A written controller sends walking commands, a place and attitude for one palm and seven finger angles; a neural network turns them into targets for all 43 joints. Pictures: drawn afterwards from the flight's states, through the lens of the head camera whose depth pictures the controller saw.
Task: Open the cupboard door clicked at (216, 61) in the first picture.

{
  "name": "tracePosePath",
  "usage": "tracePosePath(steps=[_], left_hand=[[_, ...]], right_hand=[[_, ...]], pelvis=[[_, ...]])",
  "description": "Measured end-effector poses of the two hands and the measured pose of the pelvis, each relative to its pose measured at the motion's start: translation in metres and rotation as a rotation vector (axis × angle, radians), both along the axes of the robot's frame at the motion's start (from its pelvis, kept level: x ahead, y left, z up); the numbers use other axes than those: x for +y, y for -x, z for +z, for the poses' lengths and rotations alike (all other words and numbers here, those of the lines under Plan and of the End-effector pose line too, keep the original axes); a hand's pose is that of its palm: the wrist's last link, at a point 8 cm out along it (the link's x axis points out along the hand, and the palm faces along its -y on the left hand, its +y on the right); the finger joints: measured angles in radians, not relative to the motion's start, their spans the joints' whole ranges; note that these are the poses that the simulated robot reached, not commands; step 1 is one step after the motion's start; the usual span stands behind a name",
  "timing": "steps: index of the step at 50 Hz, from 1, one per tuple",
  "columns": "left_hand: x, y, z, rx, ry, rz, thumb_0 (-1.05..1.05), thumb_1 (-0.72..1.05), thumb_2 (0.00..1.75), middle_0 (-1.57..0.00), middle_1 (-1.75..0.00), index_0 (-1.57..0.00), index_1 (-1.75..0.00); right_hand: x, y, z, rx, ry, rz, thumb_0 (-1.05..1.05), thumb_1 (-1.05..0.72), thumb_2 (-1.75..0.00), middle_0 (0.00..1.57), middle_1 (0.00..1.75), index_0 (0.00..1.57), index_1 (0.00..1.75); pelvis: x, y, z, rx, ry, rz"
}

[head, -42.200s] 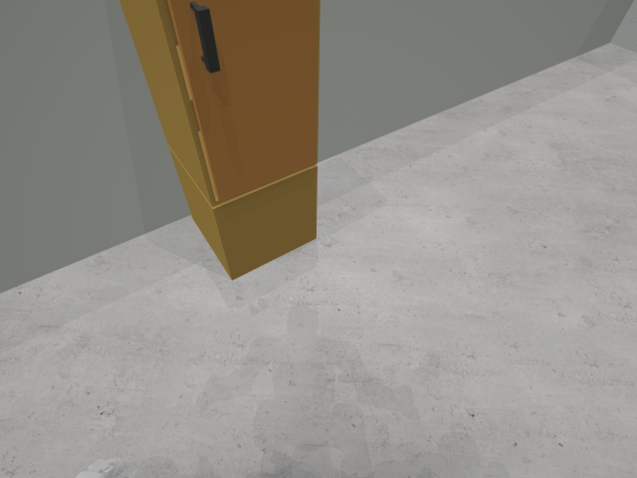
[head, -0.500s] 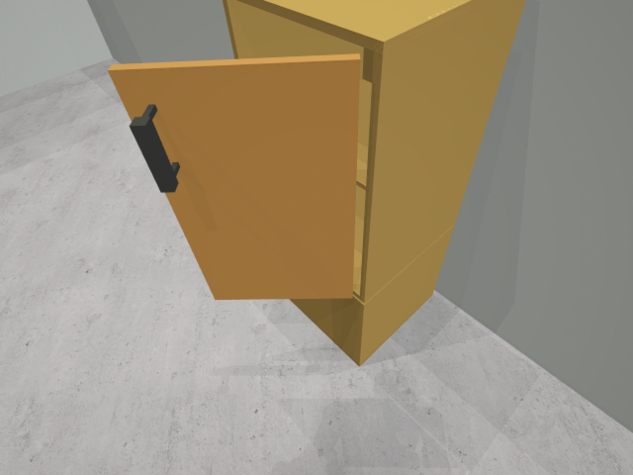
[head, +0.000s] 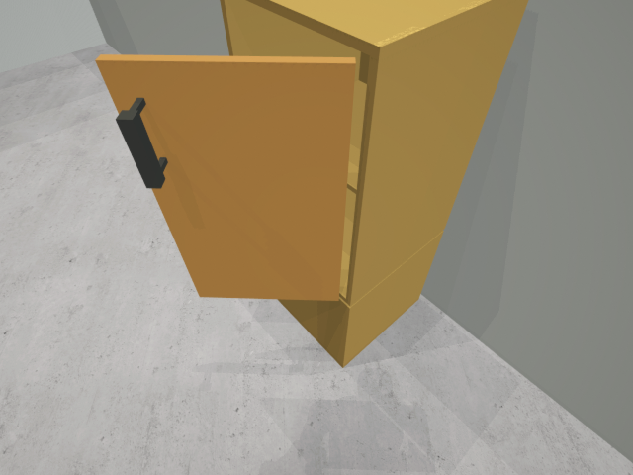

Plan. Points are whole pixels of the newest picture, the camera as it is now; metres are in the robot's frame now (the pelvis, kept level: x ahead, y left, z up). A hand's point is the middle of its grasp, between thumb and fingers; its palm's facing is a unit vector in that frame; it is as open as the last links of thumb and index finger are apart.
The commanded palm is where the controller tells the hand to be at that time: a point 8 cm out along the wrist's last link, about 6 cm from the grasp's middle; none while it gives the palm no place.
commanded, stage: look again from close up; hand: left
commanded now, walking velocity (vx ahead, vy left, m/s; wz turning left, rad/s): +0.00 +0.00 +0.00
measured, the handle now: (147, 143) +0.53 +0.29 +0.13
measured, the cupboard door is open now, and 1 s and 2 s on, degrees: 46 46 46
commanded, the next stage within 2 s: shuffle to correct the standing spot in 0.54 s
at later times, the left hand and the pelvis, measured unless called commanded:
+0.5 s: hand out of the picture +0.01 +0.20 -0.17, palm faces +0.01 -0.98 -0.22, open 7.4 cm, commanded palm none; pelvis +0.00 +0.01 +0.00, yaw +0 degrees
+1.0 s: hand out of the picture +0.00 +0.23 -0.18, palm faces +0.05 -0.97 -0.22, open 7.4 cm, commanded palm none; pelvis +0.00 +0.05 +0.00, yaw +0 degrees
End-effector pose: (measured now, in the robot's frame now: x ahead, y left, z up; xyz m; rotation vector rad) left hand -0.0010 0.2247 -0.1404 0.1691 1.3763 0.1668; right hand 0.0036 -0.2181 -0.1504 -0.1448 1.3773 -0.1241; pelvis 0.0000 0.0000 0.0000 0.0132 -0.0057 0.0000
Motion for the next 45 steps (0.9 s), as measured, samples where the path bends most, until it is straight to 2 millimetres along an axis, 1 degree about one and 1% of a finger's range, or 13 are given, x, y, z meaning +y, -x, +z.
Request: tracePosePath(steps=[22, 37, 41, 45], left_hand=[[0.016, -0.007, 0.000, -0.010, -0.001, -0.011, 0.00, 0.91, 0.90, -0.20, -0.30, -0.20, -0.30], [0.027, -0.009, 0.000, -0.016, 0.000, -0.010, 0.00, 0.91, 0.90, -0.20, -0.30, -0.20, -0.30], [0.033, -0.008, 0.000, -0.021, -0.008, 0.005, 0.00, 0.91, 0.90, -0.20, -0.30, -0.20, -0.30], [0.042, -0.003, -0.003, -0.021, -0.013, 0.028, 0.00, 0.91, 0.90, -0.20, -0.30, -0.20, -0.30]], right_hand=[[0.014, 0.010, 0.003, 0.021, 0.003, -0.012, 0.00, -0.91, -0.89, 0.20, 0.30, 0.20, 0.30], [0.016, 0.004, 0.006, 0.008, 0.020, -0.003, 0.00, -0.91, -0.89, 0.20, 0.30, 0.20, 0.30], [0.018, 0.001, 0.004, 0.008, 0.023, 0.002, 0.00, -0.91, -0.89, 0.20, 0.30, 0.20, 0.30], [0.025, -0.002, 0.002, 0.009, 0.027, 0.008, 0.00, -0.91, -0.89, 0.20, 0.30, 0.20, 0.30]], pelvis=[[0.012, 0.000, 0.002, 0.001, 0.000, -0.008], [0.022, 0.002, 0.002, 0.003, 0.001, -0.008], [0.026, 0.002, 0.000, 0.008, 0.001, -0.005], [0.035, 0.002, -0.003, 0.011, 0.006, 0.004]])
